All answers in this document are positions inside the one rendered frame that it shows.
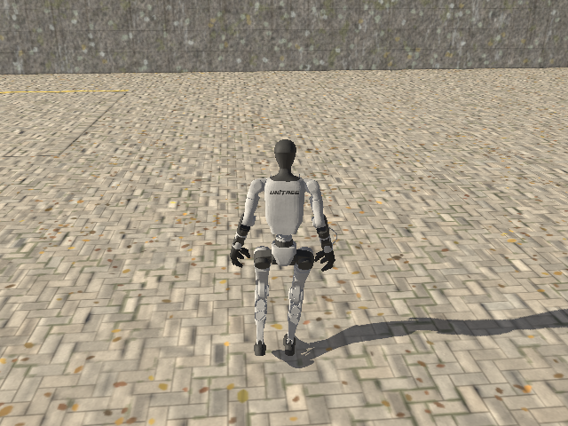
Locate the left robot hand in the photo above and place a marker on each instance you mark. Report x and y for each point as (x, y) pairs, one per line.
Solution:
(235, 253)

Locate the robot left upper arm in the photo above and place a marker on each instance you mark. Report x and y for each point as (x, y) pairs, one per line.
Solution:
(256, 187)

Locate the robot right forearm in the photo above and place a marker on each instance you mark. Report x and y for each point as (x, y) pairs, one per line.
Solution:
(324, 237)

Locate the robot left forearm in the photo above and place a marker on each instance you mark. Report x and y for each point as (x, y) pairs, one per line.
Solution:
(241, 234)

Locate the right robot hand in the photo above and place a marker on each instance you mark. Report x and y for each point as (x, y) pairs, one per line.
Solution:
(330, 257)

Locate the robot right thigh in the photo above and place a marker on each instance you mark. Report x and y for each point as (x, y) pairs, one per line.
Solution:
(304, 263)

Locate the robot right upper arm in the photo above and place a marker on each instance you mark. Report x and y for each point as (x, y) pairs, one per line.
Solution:
(312, 187)

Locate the robot torso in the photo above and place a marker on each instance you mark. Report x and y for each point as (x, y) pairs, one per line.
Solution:
(284, 210)

